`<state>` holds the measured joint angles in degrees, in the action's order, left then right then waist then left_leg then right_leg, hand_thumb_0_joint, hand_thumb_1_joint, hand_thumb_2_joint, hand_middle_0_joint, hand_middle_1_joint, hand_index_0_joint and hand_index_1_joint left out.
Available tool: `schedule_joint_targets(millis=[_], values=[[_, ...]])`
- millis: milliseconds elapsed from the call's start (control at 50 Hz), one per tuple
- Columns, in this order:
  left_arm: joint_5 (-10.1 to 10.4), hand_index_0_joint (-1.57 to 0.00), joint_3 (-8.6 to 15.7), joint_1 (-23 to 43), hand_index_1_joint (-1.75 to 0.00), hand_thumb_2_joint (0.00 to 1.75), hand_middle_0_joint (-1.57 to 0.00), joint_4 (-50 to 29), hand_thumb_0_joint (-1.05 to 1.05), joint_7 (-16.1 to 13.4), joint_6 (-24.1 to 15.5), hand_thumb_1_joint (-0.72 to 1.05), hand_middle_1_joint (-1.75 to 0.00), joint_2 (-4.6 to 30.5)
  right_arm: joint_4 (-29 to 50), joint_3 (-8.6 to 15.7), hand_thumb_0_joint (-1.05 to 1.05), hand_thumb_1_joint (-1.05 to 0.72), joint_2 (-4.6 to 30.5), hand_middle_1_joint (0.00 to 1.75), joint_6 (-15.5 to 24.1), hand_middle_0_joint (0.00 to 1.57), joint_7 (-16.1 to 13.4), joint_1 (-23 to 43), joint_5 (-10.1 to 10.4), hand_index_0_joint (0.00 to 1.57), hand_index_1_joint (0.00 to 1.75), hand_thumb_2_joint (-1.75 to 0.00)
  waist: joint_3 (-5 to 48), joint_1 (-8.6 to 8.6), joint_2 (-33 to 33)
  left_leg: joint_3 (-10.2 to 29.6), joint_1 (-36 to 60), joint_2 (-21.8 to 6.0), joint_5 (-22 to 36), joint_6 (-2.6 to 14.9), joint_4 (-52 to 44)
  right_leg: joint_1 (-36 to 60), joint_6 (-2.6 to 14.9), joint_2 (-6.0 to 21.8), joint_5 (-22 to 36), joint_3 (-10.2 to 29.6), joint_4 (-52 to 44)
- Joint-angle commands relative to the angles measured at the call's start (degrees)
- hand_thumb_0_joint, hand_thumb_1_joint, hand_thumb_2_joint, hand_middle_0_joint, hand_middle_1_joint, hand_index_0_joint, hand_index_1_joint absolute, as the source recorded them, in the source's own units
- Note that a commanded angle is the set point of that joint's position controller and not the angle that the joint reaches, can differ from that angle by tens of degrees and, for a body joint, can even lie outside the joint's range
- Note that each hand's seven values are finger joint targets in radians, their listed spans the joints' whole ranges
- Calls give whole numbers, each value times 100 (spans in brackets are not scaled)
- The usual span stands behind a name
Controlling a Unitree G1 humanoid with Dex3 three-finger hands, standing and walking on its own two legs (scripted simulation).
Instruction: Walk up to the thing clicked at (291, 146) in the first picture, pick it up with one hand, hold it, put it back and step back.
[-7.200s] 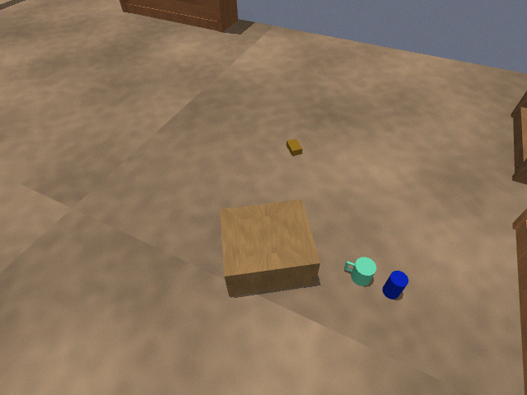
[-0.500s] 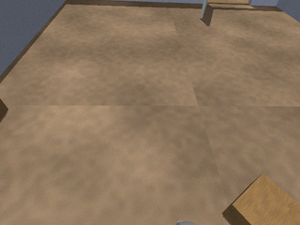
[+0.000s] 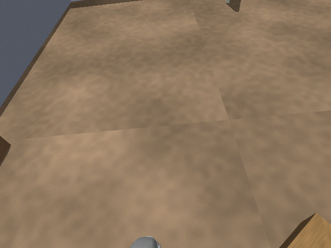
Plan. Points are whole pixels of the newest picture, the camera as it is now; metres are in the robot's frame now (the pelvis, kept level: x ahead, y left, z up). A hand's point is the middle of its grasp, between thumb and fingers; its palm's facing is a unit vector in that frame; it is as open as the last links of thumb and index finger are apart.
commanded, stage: walk up
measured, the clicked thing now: out of the picture +0.37 -1.30 -0.76
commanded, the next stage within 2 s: none
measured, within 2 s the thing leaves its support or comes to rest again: neither
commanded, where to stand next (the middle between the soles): +0.35 +0.02 m, yaw +2 degrees
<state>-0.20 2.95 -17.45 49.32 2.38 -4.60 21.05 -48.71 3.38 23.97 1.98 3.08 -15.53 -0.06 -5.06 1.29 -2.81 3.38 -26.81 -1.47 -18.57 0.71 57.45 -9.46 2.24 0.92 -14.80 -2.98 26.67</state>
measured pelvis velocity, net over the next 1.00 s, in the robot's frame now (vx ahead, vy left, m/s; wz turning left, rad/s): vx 0.29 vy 0.04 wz -0.47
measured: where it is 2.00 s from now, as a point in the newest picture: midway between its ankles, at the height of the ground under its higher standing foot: (173, 238)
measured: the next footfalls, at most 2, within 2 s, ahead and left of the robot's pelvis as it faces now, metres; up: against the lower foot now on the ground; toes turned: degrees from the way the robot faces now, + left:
left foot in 0.22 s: +0.25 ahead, +0.13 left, +0.00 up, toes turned -4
right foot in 0.68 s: +0.32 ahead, -0.11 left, +0.00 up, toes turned -24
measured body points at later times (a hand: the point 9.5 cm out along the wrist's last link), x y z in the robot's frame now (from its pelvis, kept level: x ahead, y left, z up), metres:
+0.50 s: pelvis +0.18 +0.05 +0.00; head +0.20 +0.05 +0.45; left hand +0.29 +0.37 -0.11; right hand +0.20 -0.27 -0.10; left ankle +0.21 +0.14 -0.74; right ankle +0.19 -0.11 -0.69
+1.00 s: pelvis +0.29 +0.04 -0.02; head +0.31 -0.01 +0.42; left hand +0.50 +0.28 -0.11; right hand +0.23 -0.28 -0.16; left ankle +0.40 +0.18 -0.71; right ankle +0.28 -0.09 -0.74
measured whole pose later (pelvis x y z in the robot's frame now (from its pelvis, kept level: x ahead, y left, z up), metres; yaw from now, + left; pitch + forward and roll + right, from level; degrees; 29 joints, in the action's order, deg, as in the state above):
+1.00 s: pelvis +0.29 +0.04 -0.02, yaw -27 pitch -2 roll +1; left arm -0.8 0.8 -14.9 45.6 -1.4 -2.7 21.6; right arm -47.4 2.7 23.7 -1.6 1.2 -11.9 0.0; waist -8.5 -0.2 -3.5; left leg 1.3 -24.5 -4.7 -22.0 -0.8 49.6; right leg -20.2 0.7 -0.6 -15.7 3.0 38.4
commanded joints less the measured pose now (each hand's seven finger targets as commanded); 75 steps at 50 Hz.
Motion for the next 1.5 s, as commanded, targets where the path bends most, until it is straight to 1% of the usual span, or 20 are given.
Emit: schedule_joint_targets(millis=[0, 60, 180, 220, 260, 360, 620, 660, 680, 700, 800, 920, 1040, 1080, 1120, 1180, 1300, 1380, 1440, 1480], values=[[-30, -20, 480, -209, -30, 90, -20, -549, 0, -123, -154, 90, -30, 1658, 479, 298, 0, -90, 841, 30, 100, 20, 16, 51, -67, 20, 30, -90, 30, 119, 990, -111, -466, -210, 391, -131, -1065, 350, 1086, 1403, 1737, 802, -1043], [7, -20, 408, -920, -30, 90, -20, -466, 0, -151, -72, 90, -30, 1663, 954, 337, 0, -90, 818, 30, 172, 20, 19, 1157, -202, 20, 30, -90, -106, 308, 675, -339, -343, -157, 403, -112, -1820, 331, 960, 1347, 2364, 1739, -862], [53, -20, 304, -455, -30, 90, -20, -771, 0, -225, -93, 90, -30, 1536, 694, 499, 0, -90, 1077, 30, 256, 20, -9, -125, -169, 20, 30, -90, 910, -553, 217, -362, 2557, 4, 992, 259, -3131, -742, 492, 676, 1917, 1162, 1012], [120, -20, 100, -884, -30, 90, -20, -738, 0, -248, -64, 90, -30, 856, 718, 698, 0, -90, 1643, 30, 289, 20, -102, -720, -319, 20, 30, -90, 1331, -675, -1268, 2209, 3905, -1992, -481, 753, -3920, -2597, 58, -417, -1288, 538, 3178], [41, -20, 222, -1195, -30, 90, -20, -426, 0, -307, 48, 90, -30, 1550, 894, 732, 0, -90, 1804, 30, 234, 20, -99, -96, -46, 20, 30, -90, 816, -444, -637, 2677, 2531, -2514, -2152, 1126, -4580, -2379, 51, 133, -1261, 797, 3957], [72, -20, 285, -1146, -30, 90, -20, -147, 0, -133, 32, 90, -30, 1377, 929, 445, 0, -90, 1138, 30, 300, 20, -88, 175, -16, 20, 30, -90, 165, -235, -657, 325, 1748, -1466, 554, 905, -4452, -1961, -140, 416, -381, 559, 3353], [-71, -20, 300, -666, -30, 90, -20, -265, 0, -308, -44, 90, -30, 1311, 1144, 434, 0, -90, 1209, 30, -117, 20, 46, 339, -157, 20, 30, -90, 186, -110, -51, -907, 1171, -1294, 828, 951, -2998, -492, -131, 88, 694, -356, 616], [-112, -20, 509, -1308, -30, 90, -20, -166, 0, -440, -149, 90, -30, 1816, 1191, 240, 0, -90, 726, 30, -109, 20, 9, 152, -76, 20, 30, -90, 853, 336, 1205, -1231, 531, -666, 972, 425, -909, 1015, 193, 405, 729, 700, -184], [-113, -20, 611, -1377, -30, 90, -20, -287, 0, -514, -171, 90, -30, 2269, 1188, 121, 0, -90, 437, 30, -129, 20, -11, -252, -63, 20, 30, -90, 1034, 239, 2241, -1161, -537, 76, -1227, 84, 251, 1571, 706, 1851, 1404, 3098, -500], [3, -20, 564, -1120, -30, 90, -20, -341, 0, -534, -110, 90, -30, 2266, 1029, 257, 0, -90, 1020, 30, -263, 20, -84, -284, -119, 20, 30, -90, 858, 224, 1412, -393, -734, -42, -1672, 11, 781, 1192, 1307, 2267, 1264, 3864, -513], [76, -20, 342, -495, -30, 90, -20, -493, 0, -583, -40, 90, -30, 1716, 598, 237, 0, -90, 999, 30, -354, 20, -193, -304, -59, 20, 30, -90, 644, -114, 827, -33, -244, -392, -719, -24, 495, 275, 740, 1223, 2415, 1871, -163], [-48, -20, 265, 42, -30, 90, -20, -712, 0, -490, 58, 90, -30, 1616, 393, 208, 0, -90, 853, 30, -259, 20, -284, -129, 24, 20, 30, -90, 569, -117, 1383, -517, 620, -188, -239, -169, -772, -705, 915, 917, 3817, 1203, 333], [18, -20, 205, 636, -30, 90, -20, -883, 0, -432, 386, 90, -30, 1505, 23, 321, 0, -90, 1009, 30, -98, 20, -399, -574, -61, 20, 30, -90, 810, -463, 1052, -420, 1762, -46, 882, 108, -2471, -1667, 476, 632, 1602, 1422, 1532], [73, -20, 89, 286, -30, 90, -20, -783, 0, -487, 491, 90, -30, 1098, 231, 436, 0, -90, 1659, 30, -52, 20, -403, -37, -118, 20, 30, -90, 597, -200, -762, 2130, 1413, -2046, 948, 746, -3688, -2301, -61, -703, -1724, 887, 3189], [25, -20, 191, 232, -30, 90, -20, -519, 0, -537, 521, 90, -30, 1559, 289, 479, 0, -90, 1783, 30, -40, 20, -375, 497, -85, 20, 30, -90, 322, -159, -915, 2433, 672, -2423, 296, 1465, -3828, -1949, -75, -336, -1894, 1226, 4007], [62, -20, 297, 134, -30, 90, -20, -274, 0, -401, 509, 90, -30, 1469, 371, 356, 0, -90, 1435, 30, 17, 20, -410, 699, -151, 20, 30, -90, 274, -31, -1068, 811, 1016, -1438, 1095, 968, -3331, -2137, -59, -352, -1326, 1116, 3976], [-40, -20, 245, 481, -30, 90, -20, -192, 0, -251, 395, 90, -30, 1342, 307, 393, 0, -90, 1510, 30, -8, 20, -365, 209, -197, 20, 30, -90, 764, -399, -1092, 630, 1898, -1469, 620, 1123, -3085, -1704, -230, -194, -1715, 398, 2140], [-117, -20, 259, -249, -30, 90, -20, 287, 0, -298, 297, 90, -30, 1166, 409, 300, 0, -90, 1435, 30, -145, 20, -301, 717, -147, 20, 30, -90, 763, 46, -799, 161, 956, -1328, 524, 887, -2436, -201, -104, -357, -463, -52, 169], [-233, -20, 407, 243, -30, 90, -20, 101, 0, -384, 166, 90, -30, 2000, 522, 35, 0, -90, 663, 30, -167, 20, -315, 934, -23, 20, 30, -90, 363, 44, 1335, -542, -569, -152, -1116, 39, -931, -212, 900, 1484, -964, 3502, -867], [-149, -20, 349, 795, -30, 90, -20, -46, 0, -325, 215, 90, -30, 1883, 187, 209, 0, -90, 1152, 30, -106, 20, -358, 644, -58, 20, 30, -90, 75, -202, 1089, -116, 710, -438, -1253, 47, -838, -1466, 1184, 1555, -535, 3025, -450]])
